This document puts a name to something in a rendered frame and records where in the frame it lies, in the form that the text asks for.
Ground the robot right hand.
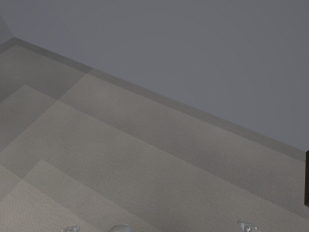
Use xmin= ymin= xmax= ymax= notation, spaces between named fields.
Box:
xmin=238 ymin=220 xmax=261 ymax=232

